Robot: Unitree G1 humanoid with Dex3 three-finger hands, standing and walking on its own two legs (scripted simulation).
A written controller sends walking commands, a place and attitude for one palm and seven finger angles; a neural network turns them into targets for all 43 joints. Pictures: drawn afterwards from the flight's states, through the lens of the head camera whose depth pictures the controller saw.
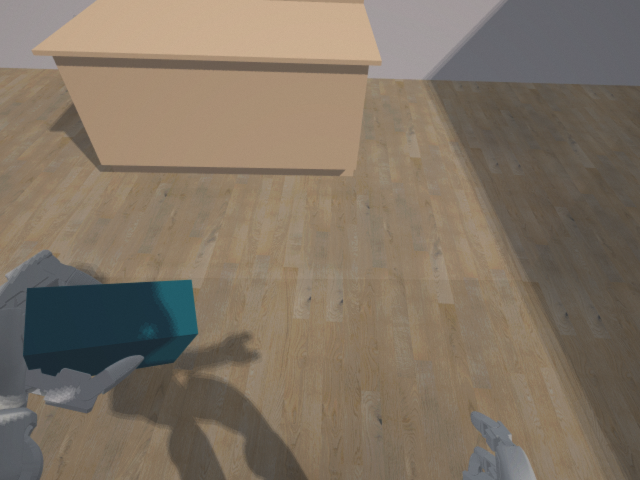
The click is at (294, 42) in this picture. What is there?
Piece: table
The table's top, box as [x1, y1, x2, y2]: [31, 0, 381, 65]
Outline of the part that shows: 31,50 33,54 38,55 380,65 381,62 363,4 274,0 96,0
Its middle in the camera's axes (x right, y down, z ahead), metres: -0.44 -0.96 +1.75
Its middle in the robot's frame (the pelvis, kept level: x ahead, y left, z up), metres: +1.92 +0.53 -0.13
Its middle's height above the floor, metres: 0.64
